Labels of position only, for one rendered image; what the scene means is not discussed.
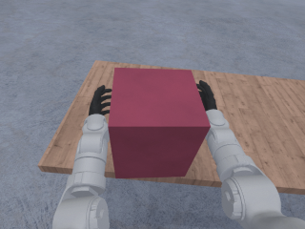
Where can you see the carton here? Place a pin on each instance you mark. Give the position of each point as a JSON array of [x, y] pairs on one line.
[[157, 122]]

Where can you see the robot left forearm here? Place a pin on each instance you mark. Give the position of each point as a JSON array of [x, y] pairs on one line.
[[88, 173]]

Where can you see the table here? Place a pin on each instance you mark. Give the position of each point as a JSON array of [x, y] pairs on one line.
[[266, 115]]

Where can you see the right robot hand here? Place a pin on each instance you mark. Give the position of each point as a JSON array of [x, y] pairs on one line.
[[206, 95]]

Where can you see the left robot hand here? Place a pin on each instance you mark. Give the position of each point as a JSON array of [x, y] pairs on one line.
[[96, 106]]

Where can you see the right robot upper arm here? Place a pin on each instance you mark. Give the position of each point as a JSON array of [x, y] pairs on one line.
[[254, 203]]

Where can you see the left robot upper arm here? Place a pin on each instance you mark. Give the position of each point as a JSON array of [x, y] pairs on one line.
[[82, 213]]

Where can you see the robot right forearm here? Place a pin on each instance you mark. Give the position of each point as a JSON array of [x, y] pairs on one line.
[[229, 157]]

